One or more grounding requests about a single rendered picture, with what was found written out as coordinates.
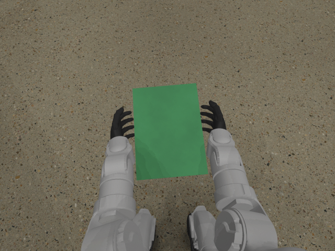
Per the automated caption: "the robot right thigh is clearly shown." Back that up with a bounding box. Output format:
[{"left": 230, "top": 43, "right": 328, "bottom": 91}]
[{"left": 189, "top": 210, "right": 218, "bottom": 251}]

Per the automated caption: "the left robot upper arm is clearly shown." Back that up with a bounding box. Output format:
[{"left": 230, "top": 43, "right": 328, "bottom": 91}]
[{"left": 81, "top": 219, "right": 144, "bottom": 251}]

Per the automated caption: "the right robot hand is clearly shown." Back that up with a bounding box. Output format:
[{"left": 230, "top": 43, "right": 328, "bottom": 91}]
[{"left": 200, "top": 100, "right": 227, "bottom": 133}]

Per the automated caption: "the robot right foot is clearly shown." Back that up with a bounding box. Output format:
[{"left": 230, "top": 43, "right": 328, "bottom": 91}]
[{"left": 187, "top": 213, "right": 198, "bottom": 251}]

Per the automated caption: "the left robot hand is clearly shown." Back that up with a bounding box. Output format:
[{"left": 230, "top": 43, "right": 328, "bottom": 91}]
[{"left": 110, "top": 107, "right": 135, "bottom": 139}]

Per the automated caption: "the right robot upper arm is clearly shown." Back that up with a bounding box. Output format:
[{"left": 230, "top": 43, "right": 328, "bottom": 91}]
[{"left": 214, "top": 208, "right": 306, "bottom": 251}]

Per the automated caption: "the carton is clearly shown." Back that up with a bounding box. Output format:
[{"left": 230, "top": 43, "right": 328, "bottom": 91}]
[{"left": 132, "top": 83, "right": 208, "bottom": 180}]

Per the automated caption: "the robot right forearm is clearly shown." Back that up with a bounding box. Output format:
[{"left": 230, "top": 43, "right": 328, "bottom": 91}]
[{"left": 206, "top": 128, "right": 269, "bottom": 218}]

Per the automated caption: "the robot left forearm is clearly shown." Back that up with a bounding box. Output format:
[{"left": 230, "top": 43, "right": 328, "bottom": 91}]
[{"left": 85, "top": 136, "right": 136, "bottom": 235}]

